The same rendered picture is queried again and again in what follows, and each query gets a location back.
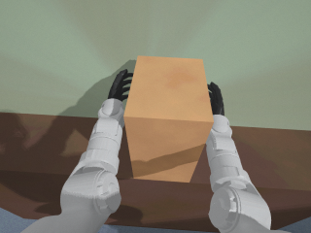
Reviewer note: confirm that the pedestal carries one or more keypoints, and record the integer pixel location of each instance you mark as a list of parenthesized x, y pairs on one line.
[(38, 153)]

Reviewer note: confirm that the left robot forearm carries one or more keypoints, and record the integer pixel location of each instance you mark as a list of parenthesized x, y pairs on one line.
[(105, 141)]

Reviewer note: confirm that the right robot forearm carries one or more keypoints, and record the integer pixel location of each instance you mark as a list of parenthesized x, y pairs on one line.
[(223, 159)]

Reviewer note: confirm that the carton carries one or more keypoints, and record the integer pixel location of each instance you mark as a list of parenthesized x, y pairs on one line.
[(168, 117)]

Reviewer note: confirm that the left robot upper arm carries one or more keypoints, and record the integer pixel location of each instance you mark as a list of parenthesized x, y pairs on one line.
[(86, 202)]

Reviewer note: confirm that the robot right hand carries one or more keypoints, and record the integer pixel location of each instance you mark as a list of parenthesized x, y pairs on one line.
[(216, 99)]

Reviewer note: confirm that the right robot upper arm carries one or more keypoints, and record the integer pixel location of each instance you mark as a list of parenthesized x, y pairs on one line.
[(233, 210)]

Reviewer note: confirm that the robot left hand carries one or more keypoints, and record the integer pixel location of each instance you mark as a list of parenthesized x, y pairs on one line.
[(117, 89)]

